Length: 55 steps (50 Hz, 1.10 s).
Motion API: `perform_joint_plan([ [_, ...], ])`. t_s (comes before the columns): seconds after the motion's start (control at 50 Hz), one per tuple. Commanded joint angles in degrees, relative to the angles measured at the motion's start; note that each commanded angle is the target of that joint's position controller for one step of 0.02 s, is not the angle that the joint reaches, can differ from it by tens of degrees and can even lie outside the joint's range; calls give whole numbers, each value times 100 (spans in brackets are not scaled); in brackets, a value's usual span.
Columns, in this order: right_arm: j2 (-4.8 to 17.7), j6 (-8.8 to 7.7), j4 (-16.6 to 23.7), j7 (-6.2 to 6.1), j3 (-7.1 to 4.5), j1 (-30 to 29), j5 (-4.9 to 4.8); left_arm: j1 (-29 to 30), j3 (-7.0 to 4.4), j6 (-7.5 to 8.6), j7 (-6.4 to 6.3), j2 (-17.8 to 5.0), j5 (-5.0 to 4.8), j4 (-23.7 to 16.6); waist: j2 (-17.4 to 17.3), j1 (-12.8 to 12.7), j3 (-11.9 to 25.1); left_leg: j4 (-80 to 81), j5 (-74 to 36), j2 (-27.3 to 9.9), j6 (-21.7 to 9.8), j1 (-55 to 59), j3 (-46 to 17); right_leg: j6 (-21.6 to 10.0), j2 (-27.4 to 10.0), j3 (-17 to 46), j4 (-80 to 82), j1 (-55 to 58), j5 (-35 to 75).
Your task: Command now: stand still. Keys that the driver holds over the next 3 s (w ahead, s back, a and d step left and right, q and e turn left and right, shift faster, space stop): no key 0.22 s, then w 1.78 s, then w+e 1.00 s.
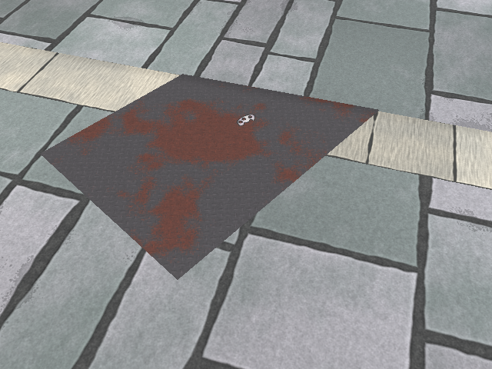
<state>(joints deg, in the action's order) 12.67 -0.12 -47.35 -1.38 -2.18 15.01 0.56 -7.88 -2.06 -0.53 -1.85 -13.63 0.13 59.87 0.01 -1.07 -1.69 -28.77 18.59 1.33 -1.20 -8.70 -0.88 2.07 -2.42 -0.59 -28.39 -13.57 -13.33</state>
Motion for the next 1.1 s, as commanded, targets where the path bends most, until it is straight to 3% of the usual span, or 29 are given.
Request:
perform_joint_plan([
  [0.02, 588, -70, 123, -34, -132, 130, -6, 4, -121, 30, -35, -634, -2, -73, -45, -19, 129, 607, -1438, -334, -82, -473, -296, -148, -110, 145, 288, 501, 1020],
  [0.22, 532, -78, -394, -63, -84, 236, -19, -96, -123, 10, -79, -564, -5, 222, -35, -11, 22, 745, -1193, -300, -71, -478, -239, -142, -69, 110, 396, 473, 876],
  [0.26, 641, -44, -537, -89, -127, 389, -64, -225, -123, -4, -91, -505, -45, 314, -199, 41, 41, 933, 554, -271, -219, -484, -316, -177, 213, -209, 93, 295, -497],
  [0.28, 810, -30, -537, -102, -181, 413, -96, -157, -133, 10, -92, -502, -72, 276, -417, 105, -168, 1157, 1753, -453, -411, -604, -638, -206, 362, -381, -250, -93, -1239],
  [0.32, 1143, -101, -578, -103, -287, 668, -163, 236, -111, 152, -32, -403, -90, 29, -1008, 321, -648, 1936, 3072, -1418, -987, -591, -2011, -298, 362, -400, -1321, -1080, -1289],
  [0.34, 1215, -176, -607, -107, -321, 700, -177, 342, -107, 248, 22, -387, -129, -69, -1120, 348, -862, 2169, 2962, -1834, -1251, -592, -2556, -412, 103, -115, -1794, -1471, -1243],
  [0.38, 1014, -319, -580, -81, -288, 577, -156, 347, -140, 413, 129, -484, -222, -158, -948, 279, -943, 2123, 2095, -2069, -1344, 23, -2679, -606, -241, 214, -2197, -2256, -1665],
  [0.42, 977, -352, -532, -50, -291, 339, -243, 239, -147, 548, 213, -477, -228, -156, -683, 150, -729, 1903, 1228, -1761, -1061, 190, -1974, -694, -272, 104, -1278, -1819, -1417],
  [0.44, 1024, -334, -516, -30, -300, 175, -267, -7, -155, 583, 240, -413, -209, -43, -627, -9, -548, 1728, 874, -1469, -911, -142, -1480, -663, -87, -170, -682, -1000, -908],
  [0.48, 999, -284, -521, 5, -282, 106, -242, -1116, -251, 556, 246, -430, -151, 452, -461, -426, -125, 1016, 407, -954, -714, -1192, -823, -438, 463, -627, -113, 1060, 189],
  [0.5, 776, -314, -479, 18, -205, -15, -202, -1710, -317, 533, 229, -568, -138, 584, -31, -686, 42, -71, -182, -615, -482, -1685, -384, -532, 126, -27, 176, 1787, -43],
  [0.52, 326, -366, -294, 32, -80, -94, -102, -2381, -424, 524, 171, -1166, -132, 594, 1579, -796, 368, -2294, 462, -32, -12, -2634, 348, -1116, -1313, 2270, 1178, 2426, -753],
  [0.54, 342, -459, -160, 12, -109, -86, -257, -2495, -373, 615, 250, -1271, -36, 616, 1823, -682, 471, -3602, 1415, 244, -25, -3389, -251, -1847, -2061, 4308, 1972, 2402, -1787],
  [0.56, 585, -536, -146, 30, -153, -176, -395, -1854, -264, 702, 264, -1010, -44, 431, 1045, -405, -111, -4227, 1030, -219, -178, -3945, -550, -1828, -2104, 4028, 1978, 2037, -2318],
  [0.58, 693, -592, -171, 72, -170, -251, -392, -1414, -181, 746, 288, -720, -54, 259, 696, -270, -384, -4250, 362, -494, -318, -4053, -505, -1578, -1818, 3281, 1985, 1733, -2169],
  [0.6, 702, -617, -243, 70, -200, -237, -320, -1115, -131, 756, 322, -661, -34, 135, 472, -131, -438, -4014, -156, -679, -364, -3922, -401, -1376, -1567, 2670, 2037, 1500, -1553],
  [0.62, 768, -615, -256, 72, -247, -289, -240, -1038, -88, 752, 334, -572, -27, 83, 436, -72, -466, -3663, -515, -816, -346, -3719, -356, -1227, -1362, 2129, 2076, 1342, -777],
  [0.66, 649, -556, -306, 133, -259, -327, -192, -1340, -22, 697, 297, -434, 5, 137, 519, -77, -337, -3272, -925, -858, -235, -3390, -142, -1119, -1047, 1369, 2110, 1280, 421],
  [0.72, 449, -483, -112, 155, -212, -887, -158, -1642, -25, 638, 183, -620, 26, 158, 365, -148, -380, -2528, -1361, -819, -2, -3595, 51, -1227, -974, 897, 2173, 1325, 1623],
  [0.84, 321, -517, 278, 292, -76, -2155, -216, -2029, -47, 576, 88, -704, -37, 134, 396, -394, -652, -612, -2359, -510, 24, -2988, 331, -1189, -901, 377, 2430, 1181, 1626],
  [0.92, 453, -587, 450, 428, -76, -2457, -240, -2102, -127, 497, 73, -773, -86, 157, 436, -233, -647, -105, -2012, -407, -255, -2865, 279, -1128, -1210, 275, 1999, 1966, 2543],
  [0.96, 735, -602, 336, 429, -199, -1910, -224, -1948, -198, 442, 64, -939, -57, 79, 668, 157, -119, -131, -1602, -100, -449, -1951, 454, -1013, -1253, 210, 1212, 2248, 4510],
  [0.98, 956, -592, 101, 396, -323, -1089, -232, -1843, -207, 386, 66, -951, -25, 37, 751, 595, 403, -123, -1521, 101, -602, -924, 586, -909, -1110, 72, 257, 2154, 5363],
  [1.0, 1209, -563, -206, 336, -447, -24, -227, -1745, -167, 364, 75, -874, 9, -56, 711, 1072, 1030, -234, -1594, -157, -828, 722, 283, -738, -889, -21, -1066, 1261, 4961],
  [1.02, 1758, -541, -400, 284, -573, 915, -53, -2310, 10, 436, 149, -242, 54, -195, -465, 926, 2104, -225, -876, -1730, -1655, 3199, -2088, -423, -107, -148, -3366, -992, 2366],
  [1.04, 1483, -507, -505, 297, -474, 1027, -93, -2455, 107, 609, 210, 21, -65, -83, -1302, 827, 2786, 1011, 77, -2518, -2150, 3728, -4395, -319, 655, 519, -4835, -2069, -1756],
  [1.06, 1127, -529, -479, 310, -354, 494, -158, -1812, -60, 759, 235, -563, -235, -287, -989, 820, 1810, 1271, 395, -2220, -1772, 2934, -3838, -480, 263, 870, -5305, -2683, -1643],
  [1.08, 893, -555, -362, 300, -280, -64, -146, -1257, -104, 829, 217, -747, -333, -488, -661, 654, 1033, 1407, 38, -2022, -1529, 1922, -2882, -573, -48, 665, -5196, -2775, -1160],
  [1.1, 717, -607, -326, 334, -215, -495, -97, -1034, -129, 829, 164, -712, -288, -535, -170, 412, 540, 1619, -624, -1797, -1386, 910, -2165, -573, -325, 538, -4767, -2519, -681],
])
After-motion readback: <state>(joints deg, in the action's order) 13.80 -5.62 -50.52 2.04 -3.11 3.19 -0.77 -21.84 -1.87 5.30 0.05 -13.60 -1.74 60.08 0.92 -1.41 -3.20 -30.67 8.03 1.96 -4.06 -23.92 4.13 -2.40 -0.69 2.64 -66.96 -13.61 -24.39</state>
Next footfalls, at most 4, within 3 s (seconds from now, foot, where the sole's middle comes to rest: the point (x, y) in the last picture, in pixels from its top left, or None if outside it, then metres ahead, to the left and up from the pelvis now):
1.00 left None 0.48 0.07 -0.77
1.54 right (317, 283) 0.78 -0.17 -0.77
2.08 left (240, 203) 1.10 0.07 -0.77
2.66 right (320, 149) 1.37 -0.24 -0.77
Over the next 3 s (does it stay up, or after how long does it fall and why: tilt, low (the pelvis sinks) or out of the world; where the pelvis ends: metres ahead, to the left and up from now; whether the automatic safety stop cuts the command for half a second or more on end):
stays up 1.43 -0.17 0.00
